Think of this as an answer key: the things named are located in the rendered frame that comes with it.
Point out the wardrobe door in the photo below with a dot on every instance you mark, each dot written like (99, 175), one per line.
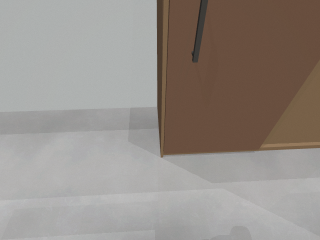
(300, 122)
(254, 57)

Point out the handle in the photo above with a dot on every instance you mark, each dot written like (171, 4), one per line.
(199, 30)

